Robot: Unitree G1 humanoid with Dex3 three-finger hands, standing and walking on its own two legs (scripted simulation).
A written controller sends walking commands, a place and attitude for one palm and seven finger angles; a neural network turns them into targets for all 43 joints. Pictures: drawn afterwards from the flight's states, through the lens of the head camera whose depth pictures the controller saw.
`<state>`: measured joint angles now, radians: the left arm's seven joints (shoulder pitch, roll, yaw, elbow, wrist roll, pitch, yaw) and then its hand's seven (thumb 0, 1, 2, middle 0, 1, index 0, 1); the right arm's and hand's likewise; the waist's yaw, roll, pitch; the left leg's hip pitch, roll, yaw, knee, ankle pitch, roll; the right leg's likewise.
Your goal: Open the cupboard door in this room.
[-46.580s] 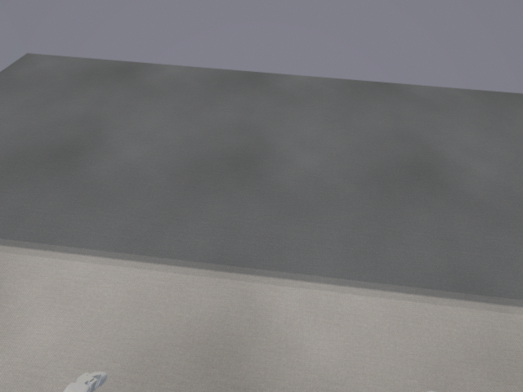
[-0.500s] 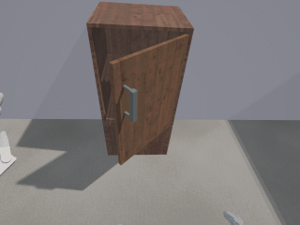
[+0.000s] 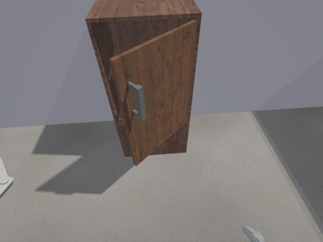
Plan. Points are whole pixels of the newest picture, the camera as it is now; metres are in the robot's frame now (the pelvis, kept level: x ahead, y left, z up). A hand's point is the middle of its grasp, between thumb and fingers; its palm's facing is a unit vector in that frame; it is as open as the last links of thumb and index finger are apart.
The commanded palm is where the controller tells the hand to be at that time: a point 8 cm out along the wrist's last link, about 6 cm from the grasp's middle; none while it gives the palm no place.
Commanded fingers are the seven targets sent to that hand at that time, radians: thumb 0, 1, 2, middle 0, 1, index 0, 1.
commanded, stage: let the arm hang, fingers relaxed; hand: left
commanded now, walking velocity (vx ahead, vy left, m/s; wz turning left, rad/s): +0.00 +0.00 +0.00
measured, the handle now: (136, 101) +0.57 +0.14 +0.02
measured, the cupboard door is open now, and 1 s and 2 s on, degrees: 43 43 43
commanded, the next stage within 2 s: look to check the result in 1.20 s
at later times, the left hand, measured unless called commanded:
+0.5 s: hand out of the picture -0.04 +0.21 -0.18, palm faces +0.07 -0.98 -0.18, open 7.1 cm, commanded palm none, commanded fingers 0.00 0.90 0.90 -0.20 -0.30 -0.20 -0.30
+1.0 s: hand out of the picture -0.05 +0.21 -0.18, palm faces +0.07 -0.98 -0.20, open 7.4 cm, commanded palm none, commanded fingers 0.00 0.90 0.90 -0.20 -0.30 -0.20 -0.30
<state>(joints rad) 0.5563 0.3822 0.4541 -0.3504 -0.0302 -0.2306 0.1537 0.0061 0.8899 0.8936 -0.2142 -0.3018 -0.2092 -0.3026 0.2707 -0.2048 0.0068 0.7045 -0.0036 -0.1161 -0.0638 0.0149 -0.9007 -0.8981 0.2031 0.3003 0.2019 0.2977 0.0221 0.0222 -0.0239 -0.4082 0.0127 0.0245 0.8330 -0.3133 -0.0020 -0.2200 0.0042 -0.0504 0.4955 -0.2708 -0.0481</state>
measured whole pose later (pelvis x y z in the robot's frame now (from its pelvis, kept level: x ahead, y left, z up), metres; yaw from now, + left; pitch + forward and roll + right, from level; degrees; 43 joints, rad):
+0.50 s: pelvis -0.05 +0.02 +0.00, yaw +4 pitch -2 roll -1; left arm 0.28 0.23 0.00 0.98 0.02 0.04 0.00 0.00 0.96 0.89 -0.21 -0.30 -0.20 -0.30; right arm 0.20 -0.21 0.01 0.97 -0.03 0.04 0.00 0.01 -0.91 -0.90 0.20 0.30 0.20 0.30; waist 0.01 -0.04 0.07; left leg -0.27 0.02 -0.02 0.50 -0.19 -0.01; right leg -0.23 0.00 -0.08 0.46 -0.20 -0.02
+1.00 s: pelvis -0.05 +0.03 +0.00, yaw +3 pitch -2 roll +0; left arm 0.26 0.17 0.02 1.13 0.02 0.02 0.02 0.00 0.91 0.89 -0.20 -0.30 -0.19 -0.30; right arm 0.33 -0.15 -0.02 1.13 -0.03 0.02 -0.01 0.01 -0.91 -0.90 0.20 0.30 0.20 0.30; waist -0.02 0.00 0.02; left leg -0.27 0.00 0.02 0.46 -0.16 0.02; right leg -0.25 -0.02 -0.04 0.47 -0.20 0.00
